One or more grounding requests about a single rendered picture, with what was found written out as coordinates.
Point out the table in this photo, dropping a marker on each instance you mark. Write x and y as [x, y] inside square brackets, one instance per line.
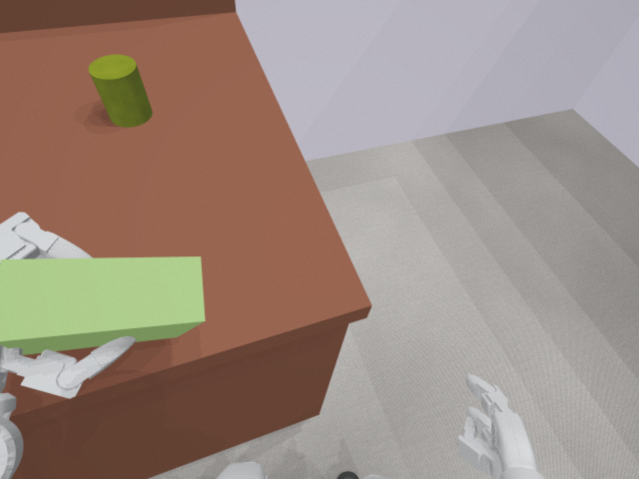
[217, 173]

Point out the right robot hand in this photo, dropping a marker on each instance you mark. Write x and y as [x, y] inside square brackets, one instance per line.
[504, 442]

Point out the left robot hand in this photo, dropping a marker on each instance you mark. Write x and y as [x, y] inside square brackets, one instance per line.
[52, 372]

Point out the sponge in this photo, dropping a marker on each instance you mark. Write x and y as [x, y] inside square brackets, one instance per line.
[71, 303]

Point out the robot left forearm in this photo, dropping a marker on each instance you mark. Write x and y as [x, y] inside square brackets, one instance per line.
[11, 441]

